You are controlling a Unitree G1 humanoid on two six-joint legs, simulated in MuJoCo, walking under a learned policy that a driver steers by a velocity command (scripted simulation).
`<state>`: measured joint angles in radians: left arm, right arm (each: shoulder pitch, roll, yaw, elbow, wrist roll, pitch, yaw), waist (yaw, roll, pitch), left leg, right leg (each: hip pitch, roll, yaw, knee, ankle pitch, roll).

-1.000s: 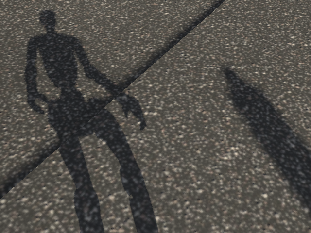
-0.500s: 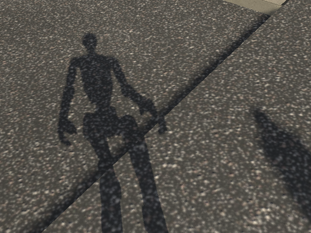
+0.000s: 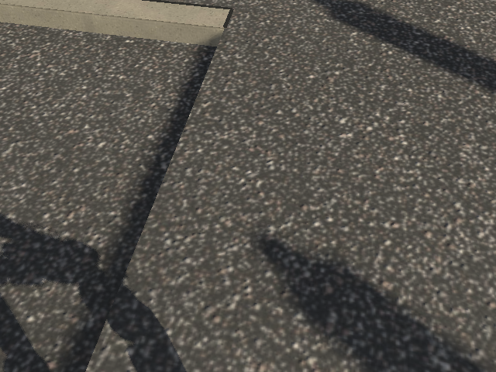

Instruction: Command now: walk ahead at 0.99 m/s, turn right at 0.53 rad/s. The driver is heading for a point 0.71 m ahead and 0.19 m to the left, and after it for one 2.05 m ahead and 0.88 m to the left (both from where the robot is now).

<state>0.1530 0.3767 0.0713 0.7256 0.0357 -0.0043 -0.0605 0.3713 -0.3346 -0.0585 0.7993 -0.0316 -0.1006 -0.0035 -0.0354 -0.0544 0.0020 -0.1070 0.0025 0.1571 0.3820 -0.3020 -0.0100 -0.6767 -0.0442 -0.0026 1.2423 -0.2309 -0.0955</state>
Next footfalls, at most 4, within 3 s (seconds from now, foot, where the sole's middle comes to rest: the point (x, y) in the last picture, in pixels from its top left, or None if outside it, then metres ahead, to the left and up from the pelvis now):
0.20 right None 0.39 -0.11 -0.77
0.66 left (210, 273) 0.79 0.11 -0.77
1.10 right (184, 162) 1.25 0.21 -0.77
1.52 left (76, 177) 1.29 0.64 -0.89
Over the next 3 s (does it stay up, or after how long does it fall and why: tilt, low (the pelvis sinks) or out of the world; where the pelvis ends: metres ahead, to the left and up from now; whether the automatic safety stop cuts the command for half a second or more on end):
stays up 1.82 0.87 -0.12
